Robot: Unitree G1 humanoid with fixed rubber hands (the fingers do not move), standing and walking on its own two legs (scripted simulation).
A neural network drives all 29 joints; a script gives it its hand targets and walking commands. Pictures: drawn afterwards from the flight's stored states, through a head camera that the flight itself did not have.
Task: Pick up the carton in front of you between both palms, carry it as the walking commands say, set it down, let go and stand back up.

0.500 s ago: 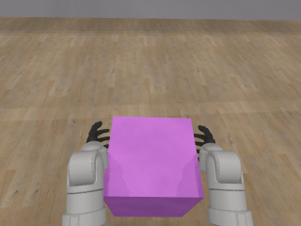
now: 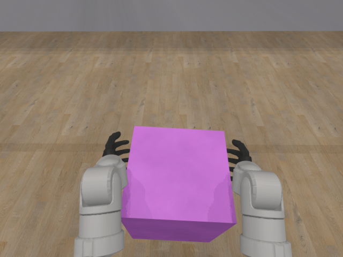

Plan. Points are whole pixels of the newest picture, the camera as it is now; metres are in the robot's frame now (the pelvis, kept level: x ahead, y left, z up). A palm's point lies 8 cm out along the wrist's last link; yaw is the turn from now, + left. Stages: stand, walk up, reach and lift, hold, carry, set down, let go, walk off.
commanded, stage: carry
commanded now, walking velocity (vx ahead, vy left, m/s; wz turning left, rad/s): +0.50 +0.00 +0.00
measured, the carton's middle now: (174, 188) +0.30 +0.01 -0.02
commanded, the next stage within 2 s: none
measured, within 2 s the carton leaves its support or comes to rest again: neither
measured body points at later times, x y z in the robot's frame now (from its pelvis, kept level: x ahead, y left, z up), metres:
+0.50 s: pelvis +0.34 +0.03 +0.00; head +0.34 +0.04 +0.45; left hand +0.65 +0.16 +0.08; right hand +0.62 -0.13 +0.07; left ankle +0.43 +0.10 -0.72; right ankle +0.14 -0.07 -0.65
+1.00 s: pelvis +0.67 -0.02 +0.00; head +0.69 -0.03 +0.45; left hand +0.99 +0.11 +0.09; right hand +0.97 -0.17 +0.07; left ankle +0.48 +0.10 -0.66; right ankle +0.78 -0.10 -0.72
